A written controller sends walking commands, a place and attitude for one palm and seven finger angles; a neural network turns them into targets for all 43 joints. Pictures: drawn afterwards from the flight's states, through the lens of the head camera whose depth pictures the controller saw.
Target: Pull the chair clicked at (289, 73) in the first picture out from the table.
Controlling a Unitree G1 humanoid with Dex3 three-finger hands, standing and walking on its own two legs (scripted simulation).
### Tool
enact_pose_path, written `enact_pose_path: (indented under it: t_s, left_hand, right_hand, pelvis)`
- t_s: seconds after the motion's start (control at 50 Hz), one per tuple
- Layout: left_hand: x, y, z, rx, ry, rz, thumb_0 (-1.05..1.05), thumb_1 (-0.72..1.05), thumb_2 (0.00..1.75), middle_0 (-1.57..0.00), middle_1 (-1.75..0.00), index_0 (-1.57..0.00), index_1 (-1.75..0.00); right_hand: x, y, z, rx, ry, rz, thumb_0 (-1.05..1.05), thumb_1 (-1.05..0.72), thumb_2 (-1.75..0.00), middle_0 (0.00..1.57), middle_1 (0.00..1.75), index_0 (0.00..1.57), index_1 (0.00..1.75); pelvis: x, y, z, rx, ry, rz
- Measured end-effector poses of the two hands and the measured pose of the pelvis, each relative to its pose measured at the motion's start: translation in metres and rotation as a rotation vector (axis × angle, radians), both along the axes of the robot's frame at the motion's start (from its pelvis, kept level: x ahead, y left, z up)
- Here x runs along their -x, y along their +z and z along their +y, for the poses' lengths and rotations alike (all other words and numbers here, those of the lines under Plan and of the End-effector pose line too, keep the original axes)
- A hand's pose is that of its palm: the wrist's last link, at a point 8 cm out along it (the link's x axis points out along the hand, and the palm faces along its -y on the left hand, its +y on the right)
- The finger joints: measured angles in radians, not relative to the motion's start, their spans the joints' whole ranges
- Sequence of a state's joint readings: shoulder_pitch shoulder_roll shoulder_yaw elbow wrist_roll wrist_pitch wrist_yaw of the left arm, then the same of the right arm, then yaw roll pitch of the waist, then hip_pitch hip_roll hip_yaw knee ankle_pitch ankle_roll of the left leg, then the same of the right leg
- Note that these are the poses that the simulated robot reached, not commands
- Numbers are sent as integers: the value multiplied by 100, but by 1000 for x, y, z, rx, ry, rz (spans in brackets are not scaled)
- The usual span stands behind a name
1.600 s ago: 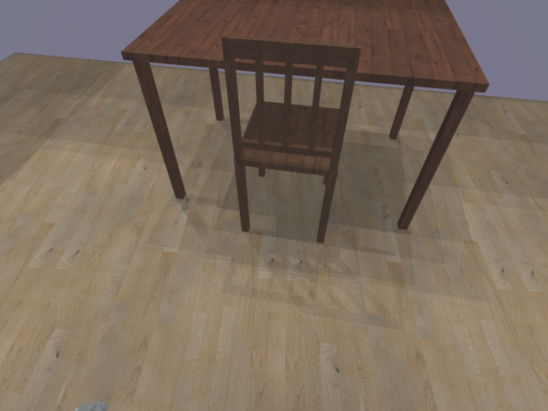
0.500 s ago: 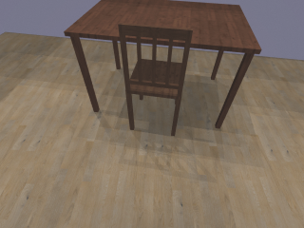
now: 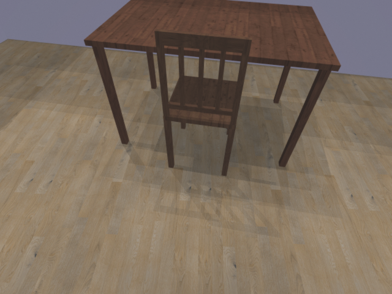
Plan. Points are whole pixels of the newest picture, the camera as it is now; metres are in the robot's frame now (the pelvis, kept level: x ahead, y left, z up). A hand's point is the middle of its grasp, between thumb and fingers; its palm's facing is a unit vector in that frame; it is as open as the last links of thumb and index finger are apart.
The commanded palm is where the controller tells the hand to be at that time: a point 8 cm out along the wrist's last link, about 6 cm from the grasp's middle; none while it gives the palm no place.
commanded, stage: walk to a spot facing it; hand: left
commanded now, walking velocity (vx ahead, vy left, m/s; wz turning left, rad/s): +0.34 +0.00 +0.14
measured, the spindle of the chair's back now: (200, 80) +0.99 +0.04 -0.10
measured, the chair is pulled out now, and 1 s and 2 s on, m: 0.00 0.00 0.00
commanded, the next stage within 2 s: turn to face it in 0.40 s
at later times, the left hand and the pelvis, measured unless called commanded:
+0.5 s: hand out of the picture +0.15 +0.20 -0.19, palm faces +0.00 -0.99 -0.17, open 7.3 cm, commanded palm none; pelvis +0.12 +0.02 -0.01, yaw +0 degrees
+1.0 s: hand (135, 245) +0.28 +0.19 -0.19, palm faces +0.02 -0.99 -0.15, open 7.3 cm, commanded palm none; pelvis +0.23 +0.01 -0.01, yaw -3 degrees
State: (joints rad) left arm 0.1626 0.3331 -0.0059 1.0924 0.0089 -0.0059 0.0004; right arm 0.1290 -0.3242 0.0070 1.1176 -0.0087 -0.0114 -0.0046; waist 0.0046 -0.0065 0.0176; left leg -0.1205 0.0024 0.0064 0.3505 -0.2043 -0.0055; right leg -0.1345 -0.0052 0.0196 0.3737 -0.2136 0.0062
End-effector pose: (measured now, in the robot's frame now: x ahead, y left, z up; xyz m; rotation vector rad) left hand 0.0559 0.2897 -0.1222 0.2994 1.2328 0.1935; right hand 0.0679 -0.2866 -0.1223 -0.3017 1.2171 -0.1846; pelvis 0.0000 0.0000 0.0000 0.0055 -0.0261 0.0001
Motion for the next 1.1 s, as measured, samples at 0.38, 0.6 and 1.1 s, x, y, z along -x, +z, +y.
enact_pose_path:
  t_s: [0.38,0.6,1.1]
  left_hand:
    - [9,-41,-38,189,95,229,1,91,89,-20,-30,-19,-30]
    - [-173,-39,-50,114,8,-37,1,94,90,-20,-30,-19,-30]
    - [-220,-26,-59,176,41,77,0,92,90,-19,-30,-19,-30]
  right_hand:
    - [63,-21,103,-132,-159,260,1,-91,-90,20,30,20,30]
    - [75,-27,107,-212,-272,540,1,-90,-90,21,30,20,30]
    - [-183,-15,64,-120,-143,44,1,-93,-90,20,30,20,30]
  pelvis:
    - [-81,-11,26,6,3,10]
    - [-159,-29,-3,-4,11,-3]
    - [-254,-2,2,6,-67,26]
